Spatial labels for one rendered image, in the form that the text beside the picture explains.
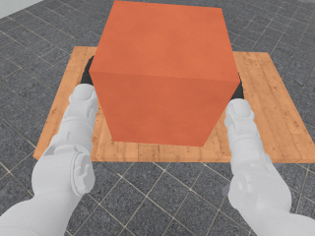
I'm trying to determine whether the robot left hand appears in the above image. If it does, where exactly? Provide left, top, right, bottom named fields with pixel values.
left=80, top=55, right=95, bottom=86

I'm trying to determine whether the robot right hand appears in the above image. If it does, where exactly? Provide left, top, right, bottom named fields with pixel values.
left=230, top=73, right=244, bottom=100

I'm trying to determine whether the right robot upper arm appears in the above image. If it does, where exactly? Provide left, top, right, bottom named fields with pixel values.
left=227, top=169, right=315, bottom=236

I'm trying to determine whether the carton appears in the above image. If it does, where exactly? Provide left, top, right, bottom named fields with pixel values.
left=89, top=0, right=240, bottom=148

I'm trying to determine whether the left robot forearm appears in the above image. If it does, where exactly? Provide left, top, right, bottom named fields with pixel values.
left=31, top=84, right=98, bottom=192

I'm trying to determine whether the right robot forearm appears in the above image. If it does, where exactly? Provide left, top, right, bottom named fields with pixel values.
left=224, top=98, right=292, bottom=205

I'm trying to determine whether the table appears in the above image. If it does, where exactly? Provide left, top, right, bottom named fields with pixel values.
left=32, top=46, right=315, bottom=196

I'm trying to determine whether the left robot upper arm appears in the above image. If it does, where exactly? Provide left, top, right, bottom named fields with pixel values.
left=0, top=151, right=95, bottom=236

